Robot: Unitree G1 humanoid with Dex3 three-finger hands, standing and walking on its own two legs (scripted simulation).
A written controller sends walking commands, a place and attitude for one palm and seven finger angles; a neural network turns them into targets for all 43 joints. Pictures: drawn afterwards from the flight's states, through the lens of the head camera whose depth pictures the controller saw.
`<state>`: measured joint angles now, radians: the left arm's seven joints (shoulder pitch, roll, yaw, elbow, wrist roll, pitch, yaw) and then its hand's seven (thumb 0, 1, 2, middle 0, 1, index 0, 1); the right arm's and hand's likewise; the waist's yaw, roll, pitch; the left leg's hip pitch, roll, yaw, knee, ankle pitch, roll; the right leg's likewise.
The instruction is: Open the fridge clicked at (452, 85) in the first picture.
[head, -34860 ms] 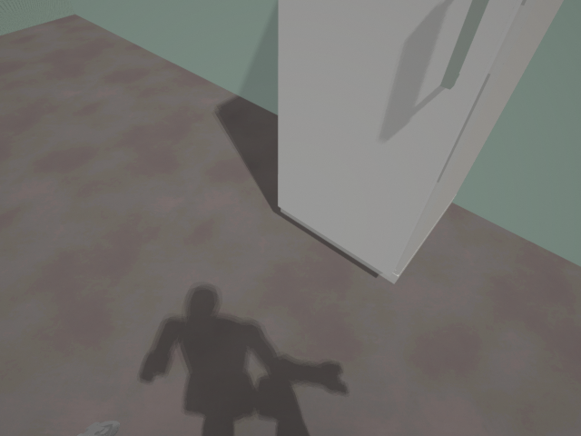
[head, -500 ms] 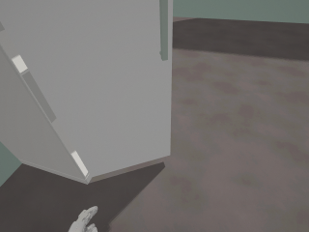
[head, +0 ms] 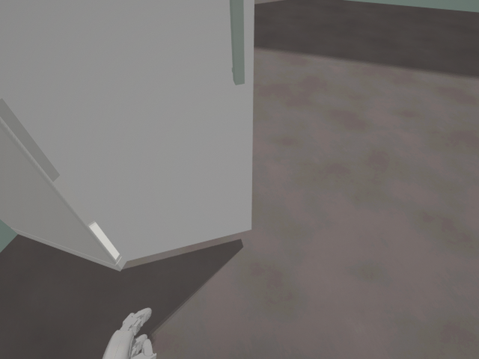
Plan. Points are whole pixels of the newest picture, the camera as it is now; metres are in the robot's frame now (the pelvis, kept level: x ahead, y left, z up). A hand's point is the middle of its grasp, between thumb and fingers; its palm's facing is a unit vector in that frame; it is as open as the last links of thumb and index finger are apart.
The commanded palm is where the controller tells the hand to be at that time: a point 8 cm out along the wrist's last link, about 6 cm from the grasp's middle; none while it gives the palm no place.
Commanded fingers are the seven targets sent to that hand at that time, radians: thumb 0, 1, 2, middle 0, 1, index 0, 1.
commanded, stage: stop stepping back and stand still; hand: right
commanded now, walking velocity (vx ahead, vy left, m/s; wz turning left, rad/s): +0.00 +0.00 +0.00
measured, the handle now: (234, 18) +0.70 +0.05 +0.24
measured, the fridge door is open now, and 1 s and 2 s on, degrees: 55 55 55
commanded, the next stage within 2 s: let the arm hang, fingers relaxed in 0.50 s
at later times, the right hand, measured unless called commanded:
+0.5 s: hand (466, 260) +0.22 -0.25 +0.16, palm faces +0.41 +0.79 -0.46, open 7.4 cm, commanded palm +0.16 -0.28 +0.18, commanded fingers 0.00 -0.90 -0.90 0.20 0.30 0.20 0.30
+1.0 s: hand out of the picture +0.00 -0.17 -0.18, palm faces +0.03 +0.99 -0.16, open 7.0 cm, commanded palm none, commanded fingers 0.00 -0.90 -0.90 0.20 0.30 0.20 0.30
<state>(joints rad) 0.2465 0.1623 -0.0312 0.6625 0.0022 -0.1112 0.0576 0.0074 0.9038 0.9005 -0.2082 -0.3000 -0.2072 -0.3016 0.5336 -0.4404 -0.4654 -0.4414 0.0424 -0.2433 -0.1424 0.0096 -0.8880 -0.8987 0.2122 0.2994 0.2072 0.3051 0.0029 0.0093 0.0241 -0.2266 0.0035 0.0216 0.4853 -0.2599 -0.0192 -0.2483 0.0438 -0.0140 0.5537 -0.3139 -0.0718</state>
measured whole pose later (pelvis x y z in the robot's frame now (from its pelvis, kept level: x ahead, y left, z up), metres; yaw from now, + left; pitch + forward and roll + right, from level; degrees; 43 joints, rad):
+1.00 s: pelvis -0.01 +0.01 +0.00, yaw -2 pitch +0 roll +1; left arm 0.32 0.20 -0.03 0.98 0.02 0.01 0.02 0.00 0.91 0.90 -0.20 -0.30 -0.20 -0.30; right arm 0.28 -0.21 0.00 1.00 -0.01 0.04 -0.02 -0.01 -0.99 -0.90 0.21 0.30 0.20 0.30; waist -0.01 0.05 0.06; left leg -0.20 0.02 0.05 0.45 -0.24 -0.02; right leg -0.23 0.06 0.01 0.50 -0.27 -0.07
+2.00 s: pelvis +0.01 +0.00 +0.01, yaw +0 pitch -1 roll +0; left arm 0.31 0.14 -0.02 1.11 0.01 -0.02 0.04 0.00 0.91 0.90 -0.20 -0.30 -0.20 -0.30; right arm 0.28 -0.15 0.00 1.15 0.00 0.00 -0.04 0.00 -0.91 -0.90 0.20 0.30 0.20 0.30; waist 0.00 -0.01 0.06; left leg -0.14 0.03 0.01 0.41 -0.25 -0.03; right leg -0.13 0.07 -0.02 0.41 -0.26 -0.08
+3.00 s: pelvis +0.02 +0.00 +0.01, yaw +1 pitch -1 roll +0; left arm 0.31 0.13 -0.01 1.12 0.01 -0.02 0.05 0.00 0.91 0.90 -0.20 -0.30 -0.20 -0.30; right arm 0.27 -0.14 0.00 1.15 0.00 0.00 -0.04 0.00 -0.91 -0.90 0.20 0.30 0.20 0.30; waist 0.01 0.00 0.07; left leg -0.13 0.03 0.00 0.42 -0.27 -0.03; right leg -0.11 0.08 -0.03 0.40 -0.27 -0.08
